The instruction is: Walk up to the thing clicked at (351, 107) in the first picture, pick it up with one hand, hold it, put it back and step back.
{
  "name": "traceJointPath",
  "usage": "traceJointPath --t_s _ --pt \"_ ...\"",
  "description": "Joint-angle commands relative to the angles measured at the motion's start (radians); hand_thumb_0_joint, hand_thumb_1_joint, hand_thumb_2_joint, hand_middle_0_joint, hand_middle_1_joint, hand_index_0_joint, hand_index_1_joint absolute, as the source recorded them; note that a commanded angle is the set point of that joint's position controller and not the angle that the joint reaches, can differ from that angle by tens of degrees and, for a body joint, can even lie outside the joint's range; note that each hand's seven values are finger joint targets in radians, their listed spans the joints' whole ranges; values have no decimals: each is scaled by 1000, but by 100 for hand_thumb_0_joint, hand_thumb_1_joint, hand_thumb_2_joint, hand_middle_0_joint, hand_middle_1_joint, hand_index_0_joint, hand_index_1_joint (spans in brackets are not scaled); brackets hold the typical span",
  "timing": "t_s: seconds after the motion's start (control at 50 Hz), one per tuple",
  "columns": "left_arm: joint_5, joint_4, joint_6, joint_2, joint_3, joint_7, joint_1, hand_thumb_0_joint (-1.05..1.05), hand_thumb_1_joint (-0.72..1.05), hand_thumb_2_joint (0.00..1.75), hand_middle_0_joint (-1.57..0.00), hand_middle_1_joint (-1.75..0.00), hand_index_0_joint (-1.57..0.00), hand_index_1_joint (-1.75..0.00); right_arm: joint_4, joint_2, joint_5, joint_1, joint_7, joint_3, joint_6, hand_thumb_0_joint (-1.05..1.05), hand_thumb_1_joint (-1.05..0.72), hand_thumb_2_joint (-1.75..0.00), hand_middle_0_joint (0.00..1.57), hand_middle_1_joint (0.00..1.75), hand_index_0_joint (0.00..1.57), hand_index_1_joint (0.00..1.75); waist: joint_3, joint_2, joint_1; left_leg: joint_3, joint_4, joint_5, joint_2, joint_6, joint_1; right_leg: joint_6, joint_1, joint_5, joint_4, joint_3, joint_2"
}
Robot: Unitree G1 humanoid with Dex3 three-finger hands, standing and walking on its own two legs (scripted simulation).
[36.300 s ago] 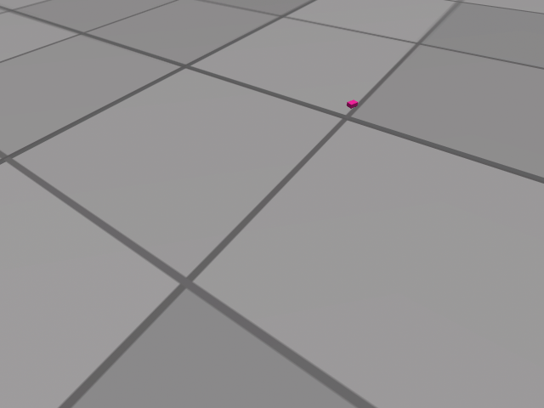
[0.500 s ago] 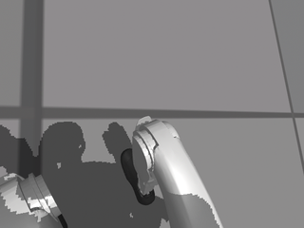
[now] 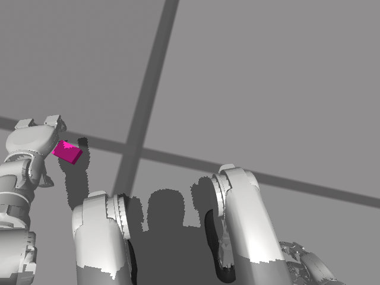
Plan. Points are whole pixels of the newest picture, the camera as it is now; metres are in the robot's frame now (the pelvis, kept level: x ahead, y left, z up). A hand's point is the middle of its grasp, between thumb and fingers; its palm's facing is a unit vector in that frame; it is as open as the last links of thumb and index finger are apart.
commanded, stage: withdraw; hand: left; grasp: from above
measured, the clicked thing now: (67, 152) +0.49 +0.27 -0.33
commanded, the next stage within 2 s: home in 0.12 s
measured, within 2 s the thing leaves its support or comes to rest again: neither
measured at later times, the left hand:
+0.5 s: hand (50, 111) +0.53 +0.26 -0.14, palm faces -0.26 -0.24 -0.94, open 13.1 cm
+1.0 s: hand (19, 190) +0.32 +0.21 +0.07, palm faces -0.07 -0.87 -0.48, open 7.5 cm
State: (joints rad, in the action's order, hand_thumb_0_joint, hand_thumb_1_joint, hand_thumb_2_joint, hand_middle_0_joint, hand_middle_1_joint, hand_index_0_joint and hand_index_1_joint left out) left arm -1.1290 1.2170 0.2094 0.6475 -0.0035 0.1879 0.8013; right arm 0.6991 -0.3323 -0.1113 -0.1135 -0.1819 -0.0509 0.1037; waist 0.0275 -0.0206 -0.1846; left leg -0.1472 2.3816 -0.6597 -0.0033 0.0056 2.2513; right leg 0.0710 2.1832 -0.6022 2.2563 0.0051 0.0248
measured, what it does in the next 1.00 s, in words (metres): rises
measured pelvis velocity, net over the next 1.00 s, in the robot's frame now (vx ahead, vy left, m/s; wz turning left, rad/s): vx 0.02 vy -0.02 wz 0.08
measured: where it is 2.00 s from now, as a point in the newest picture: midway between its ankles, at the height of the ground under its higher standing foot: (177, 275)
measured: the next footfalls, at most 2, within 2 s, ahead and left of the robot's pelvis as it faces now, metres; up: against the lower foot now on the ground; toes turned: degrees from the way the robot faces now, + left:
none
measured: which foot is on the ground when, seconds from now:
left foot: down 0.00-1.00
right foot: down 0.00-1.00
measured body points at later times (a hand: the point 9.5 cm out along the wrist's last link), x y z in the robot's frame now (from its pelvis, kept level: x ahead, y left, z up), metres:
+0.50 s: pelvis +0.02 +0.00 +0.01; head +0.26 +0.06 +0.39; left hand +0.54 +0.27 -0.08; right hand +0.06 -0.28 -0.09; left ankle +0.09 +0.12 -0.31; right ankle +0.13 -0.15 -0.31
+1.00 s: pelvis +0.02 -0.02 +0.18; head +0.16 +0.02 +0.60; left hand +0.32 +0.26 +0.10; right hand +0.24 -0.26 +0.08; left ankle +0.09 +0.12 -0.31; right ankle +0.13 -0.16 -0.31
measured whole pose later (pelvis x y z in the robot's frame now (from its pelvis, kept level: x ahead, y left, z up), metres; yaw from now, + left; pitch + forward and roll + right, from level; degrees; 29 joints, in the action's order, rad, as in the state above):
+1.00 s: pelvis +0.02 -0.02 +0.18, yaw +4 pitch +30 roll -4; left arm -0.23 0.41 -0.21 0.33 0.04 0.07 0.17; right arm 0.57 -0.27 0.02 -0.08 0.02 0.02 0.06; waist 0.22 -0.03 -0.07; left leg -0.10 1.80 -0.63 0.03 0.04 1.69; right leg 0.04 1.67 -0.58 1.73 -0.02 0.05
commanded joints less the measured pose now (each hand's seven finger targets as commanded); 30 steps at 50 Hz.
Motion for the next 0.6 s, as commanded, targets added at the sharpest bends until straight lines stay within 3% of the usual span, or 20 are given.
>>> traceJointPath --t_s 0.0,0.02,0.08,0.16,0.2,0.24,0.26,0.32,0.36,0.38,0.42,0.48,0.5,0.52,0.54,0.58 --pt "-75 -178 99 263 41 99 371 0 -47 103 -10 -100 -10 -100 -30 -215 3 -179 50 84 -23 0 -90 -90 20 30 20 30 626 -183 -58 94 -262 33 -18 -16 -427 -99 -241 20 -209 -137 -34" --pt "-87 -139 103 244 34 120 349 0 -47 104 -10 -101 -9 -101 -26 -214 1 -188 52 82 -29 0 -90 -90 20 30 20 30 615 -192 -61 93 -266 51 -19 -15 -436 -96 -231 45 -197 -147 -30" --pt "-109 -81 112 207 1 180 427 0 -48 100 -8 -99 -8 -98 -13 -218 -8 -193 58 87 -35 0 -89 -90 20 30 20 30 617 -248 -85 78 -270 53 -15 -9 -483 -97 -148 56 -162 -165 -27" --pt "-141 -17 83 189 -3 266 523 0 -47 97 -7 -99 -8 -97 25 -226 -29 -220 62 93 -23 0 -89 -89 20 30 20 30 630 -345 -115 74 -266 104 -14 1 -563 -88 -93 101 -122 -186 -17" --pt "-148 -24 48 212 17 311 571 0 -47 97 -7 -99 -8 -98 34 -235 -40 -229 60 98 -14 0 -89 -89 20 30 20 30 681 -394 -119 75 -265 134 -10 6 -621 -86 -92 130 -111 -190 -15" --pt "-142 -58 4 256 62 354 606 0 -34 84 -23 -83 -21 -82 29 -243 -44 -233 56 109 -10 0 -88 -89 20 30 20 30 763 -451 -107 77 -278 161 -7 8 -661 -87 -110 156 -100 -185 -9" --pt "-129 -57 -24 274 84 370 608 0 -36 81 -23 -75 -20 -74 26 -242 -43 -226 53 114 -10 0 -89 -89 20 30 20 30 796 -476 -90 80 -289 165 -6 11 -672 -91 -109 160 -95 -177 -6" --pt "-63 -8 -108 263 114 379 639 0 -26 70 -20 -51 -18 -52 19 -237 -46 -246 34 118 -7 0 -89 -90 20 30 20 30 813 -476 -106 89 -306 176 3 6 -660 -96 -134 178 -121 -167 -7" --pt "-18 -32 -165 298 147 356 586 0 -18 74 -20 -51 -18 -52 -1 -233 -28 -262 29 118 -18 0 -89 -90 20 30 20 30 900 -481 -54 117 -317 224 -5 -1 -665 -112 -229 215 -153 -150 -11" --pt "15 -15 -195 280 150 332 535 0 -15 78 -21 -53 -19 -55 -6 -231 -23 -278 25 120 -20 0 -89 -90 20 30 20 30 903 -448 -45 126 -318 246 -6 -6 -654 -113 -281 232 -173 -145 -11" --pt "101 42 -246 199 126 261 453 0 1 79 -21 -48 -19 -50 4 -219 -9 -297 16 117 -23 0 -89 -90 20 30 20 30 881 -362 -40 136 -327 276 -11 -16 -619 -112 -357 253 -212 -141 -20" --pt "236 -76 -278 244 178 145 355 0 24 86 -21 -47 -20 -49 -17 -220 22 -295 19 124 -35 0 -89 -90 20 30 20 30 905 -299 7 138 -364 295 -16 -28 -573 -105 -471 276 -246 -126 -25" --pt "269 -79 -293 228 187 100 265 0 32 89 -22 -47 -21 -48 -48 -223 33 -282 21 130 -44 0 -89 -90 20 30 20 30 903 -252 20 138 -384 301 -16 -31 -563 -101 -518 286 -266 -122 -26" --pt "304 -120 -307 158 140 49 173 0 39 90 -22 -46 -21 -47 -44 -204 47 -290 22 126 -58 0 -89 -90 20 30 20 30 889 -224 29 136 -419 285 -18 -34 -558 -101 -547 273 -292 -120 -29" --pt "346 -151 -322 70 93 -1 73 0 47 89 -21 -42 -20 -43 -56 -191 62 -281 23 127 -68 0 -90 -90 20 30 20 30 846 -190 16 128 -446 280 -15 -36 -558 -98 -558 276 -319 -118 -30" --pt "424 -401 -322 111 127 -73 23 0 60 81 -19 -30 -18 -30 -103 -192 84 -276 37 139 -81 0 -90 -90 20 30 20 30 881 -149 40 120 -490 291 -9 -40 -596 -95 -627 297 -367 -110 -31"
